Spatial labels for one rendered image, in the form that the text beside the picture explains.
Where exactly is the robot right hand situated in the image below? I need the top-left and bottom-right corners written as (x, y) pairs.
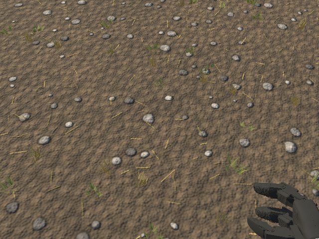
top-left (247, 182), bottom-right (319, 239)

